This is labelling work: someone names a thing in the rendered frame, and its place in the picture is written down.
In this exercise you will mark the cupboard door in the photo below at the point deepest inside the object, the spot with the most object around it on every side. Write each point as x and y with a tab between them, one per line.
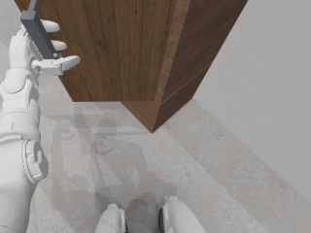
121	45

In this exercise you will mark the left robot hand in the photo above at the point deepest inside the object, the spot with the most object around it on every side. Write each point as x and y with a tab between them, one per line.
22	54

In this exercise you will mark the left robot upper arm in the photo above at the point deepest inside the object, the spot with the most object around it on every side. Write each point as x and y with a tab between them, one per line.
22	165

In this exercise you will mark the handle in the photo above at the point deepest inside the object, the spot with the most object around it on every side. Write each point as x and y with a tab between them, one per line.
38	33

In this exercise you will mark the robot left thigh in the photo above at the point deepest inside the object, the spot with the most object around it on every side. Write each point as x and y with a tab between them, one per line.
112	221

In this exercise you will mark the robot left forearm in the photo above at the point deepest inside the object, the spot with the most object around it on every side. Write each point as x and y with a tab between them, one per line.
20	114

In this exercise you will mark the robot thigh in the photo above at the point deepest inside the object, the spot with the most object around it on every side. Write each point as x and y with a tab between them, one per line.
112	221
178	216

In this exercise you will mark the robot right thigh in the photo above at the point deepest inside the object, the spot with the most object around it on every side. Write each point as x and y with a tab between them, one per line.
178	216

